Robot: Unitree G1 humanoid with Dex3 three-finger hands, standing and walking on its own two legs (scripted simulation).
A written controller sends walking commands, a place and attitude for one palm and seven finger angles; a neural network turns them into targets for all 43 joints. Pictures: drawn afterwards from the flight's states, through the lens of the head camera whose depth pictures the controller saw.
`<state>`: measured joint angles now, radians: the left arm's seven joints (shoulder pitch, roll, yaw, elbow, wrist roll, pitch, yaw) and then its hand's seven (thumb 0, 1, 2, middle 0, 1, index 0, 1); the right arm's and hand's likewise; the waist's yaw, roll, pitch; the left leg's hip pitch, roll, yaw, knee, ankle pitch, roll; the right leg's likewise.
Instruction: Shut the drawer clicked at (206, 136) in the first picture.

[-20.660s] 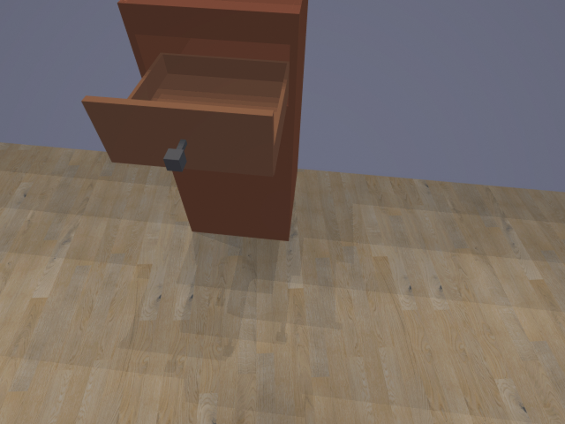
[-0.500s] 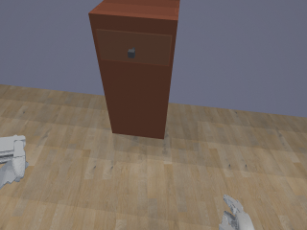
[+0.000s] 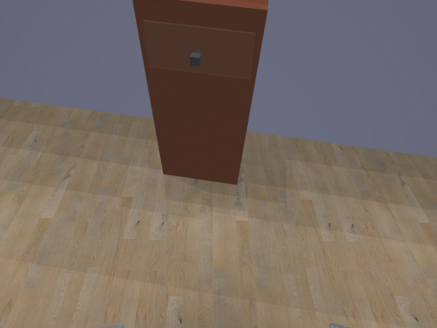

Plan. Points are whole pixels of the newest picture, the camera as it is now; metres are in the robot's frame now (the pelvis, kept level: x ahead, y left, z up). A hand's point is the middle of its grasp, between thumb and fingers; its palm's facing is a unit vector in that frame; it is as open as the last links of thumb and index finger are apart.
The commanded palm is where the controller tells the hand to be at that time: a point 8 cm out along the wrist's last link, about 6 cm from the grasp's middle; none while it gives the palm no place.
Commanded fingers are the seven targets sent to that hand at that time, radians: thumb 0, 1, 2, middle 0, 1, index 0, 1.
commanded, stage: let the arm hang, fingers relaxed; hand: left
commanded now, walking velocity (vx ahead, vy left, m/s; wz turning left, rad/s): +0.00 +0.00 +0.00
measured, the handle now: (196, 56) +0.95 +0.10 +0.01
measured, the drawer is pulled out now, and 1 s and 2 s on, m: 0.00 0.00 0.00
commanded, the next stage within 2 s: look to check the result in 0.82 s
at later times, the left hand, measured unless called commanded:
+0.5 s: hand out of the picture +0.02 +0.21 -0.16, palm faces -0.01 -0.96 -0.26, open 6.9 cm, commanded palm none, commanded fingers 0.00 0.90 0.90 -0.20 -0.30 -0.20 -0.30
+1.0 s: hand out of the picture +0.06 +0.17 -0.16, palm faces -0.01 -0.98 -0.21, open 7.3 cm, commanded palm none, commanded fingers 0.00 0.90 0.90 -0.20 -0.30 -0.20 -0.30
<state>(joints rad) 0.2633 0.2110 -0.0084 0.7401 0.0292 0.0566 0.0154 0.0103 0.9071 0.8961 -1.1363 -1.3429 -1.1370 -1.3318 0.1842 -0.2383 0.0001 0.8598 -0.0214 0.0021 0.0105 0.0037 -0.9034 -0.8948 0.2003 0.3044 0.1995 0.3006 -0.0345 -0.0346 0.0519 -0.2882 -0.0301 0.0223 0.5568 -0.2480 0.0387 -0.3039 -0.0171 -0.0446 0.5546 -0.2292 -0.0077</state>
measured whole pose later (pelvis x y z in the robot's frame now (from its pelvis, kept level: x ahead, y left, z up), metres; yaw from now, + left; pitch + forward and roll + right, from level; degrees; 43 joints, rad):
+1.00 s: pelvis +0.04 -0.01 +0.01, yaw -1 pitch -1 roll +0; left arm 0.22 0.17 0.00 1.14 0.00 -0.01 0.03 0.00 0.91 0.90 -0.20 -0.30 -0.20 -0.30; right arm 0.26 -0.15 0.00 1.14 -0.01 0.00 -0.03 0.00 -0.91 -0.90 0.20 0.30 0.20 0.30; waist -0.01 0.01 0.05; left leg -0.15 -0.01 0.03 0.39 -0.22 0.02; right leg -0.18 0.01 -0.03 0.39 -0.20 -0.02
